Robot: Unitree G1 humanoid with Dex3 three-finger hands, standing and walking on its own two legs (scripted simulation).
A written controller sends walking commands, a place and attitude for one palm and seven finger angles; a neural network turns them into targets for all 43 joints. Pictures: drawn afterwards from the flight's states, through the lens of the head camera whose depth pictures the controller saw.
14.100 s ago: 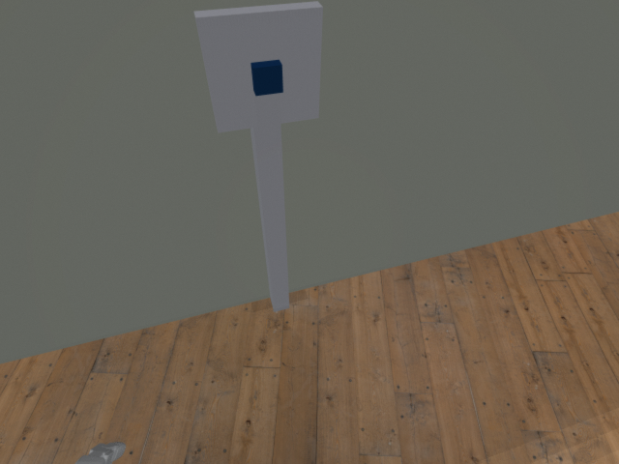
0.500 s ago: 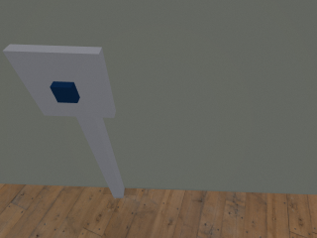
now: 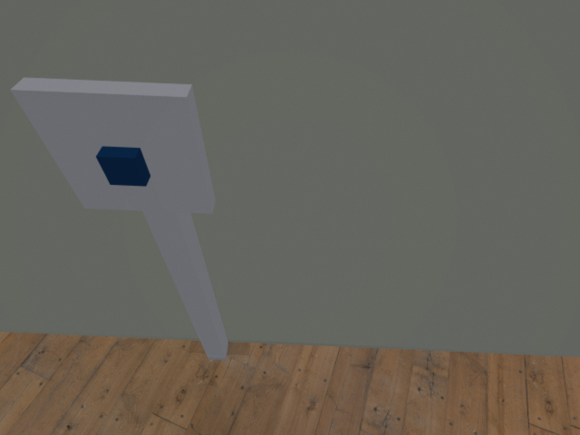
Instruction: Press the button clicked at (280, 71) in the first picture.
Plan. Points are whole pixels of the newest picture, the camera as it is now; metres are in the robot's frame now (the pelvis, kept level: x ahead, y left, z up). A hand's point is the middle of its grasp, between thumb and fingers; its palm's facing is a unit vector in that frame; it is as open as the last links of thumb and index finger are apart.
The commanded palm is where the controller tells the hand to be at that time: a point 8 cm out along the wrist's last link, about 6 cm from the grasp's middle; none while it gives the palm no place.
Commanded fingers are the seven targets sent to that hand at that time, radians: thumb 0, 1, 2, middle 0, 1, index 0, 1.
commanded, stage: shuffle to correct the standing spot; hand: left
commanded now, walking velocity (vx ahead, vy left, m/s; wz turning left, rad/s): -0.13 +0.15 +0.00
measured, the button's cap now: (125, 165) +0.43 +0.27 +0.14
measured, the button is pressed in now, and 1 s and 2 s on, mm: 0 0 0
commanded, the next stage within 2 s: come to a stop and stand still in 0.12 s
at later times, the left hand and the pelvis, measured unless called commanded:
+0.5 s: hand out of the picture -0.03 +0.25 -0.19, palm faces +0.06 -0.98 -0.19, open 7.3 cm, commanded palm none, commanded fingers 0.00 0.90 0.90 -0.20 -0.30 -0.20 -0.30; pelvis -0.04 +0.06 +0.00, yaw +1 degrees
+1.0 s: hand out of the picture -0.01 +0.20 -0.18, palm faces +0.04 -0.98 -0.20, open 7.3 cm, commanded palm none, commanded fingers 0.00 0.90 0.90 -0.20 -0.30 -0.20 -0.30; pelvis -0.02 +0.02 -0.01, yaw +2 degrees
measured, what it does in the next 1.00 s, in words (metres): steps on the spot: right foot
